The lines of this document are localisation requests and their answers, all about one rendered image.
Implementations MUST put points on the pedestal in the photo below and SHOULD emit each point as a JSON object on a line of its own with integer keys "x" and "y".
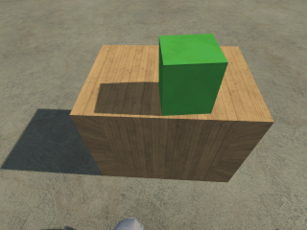
{"x": 118, "y": 114}

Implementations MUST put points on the carton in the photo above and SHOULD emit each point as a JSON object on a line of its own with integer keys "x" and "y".
{"x": 191, "y": 69}

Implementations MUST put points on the left robot thigh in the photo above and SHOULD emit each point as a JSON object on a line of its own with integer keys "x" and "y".
{"x": 129, "y": 224}

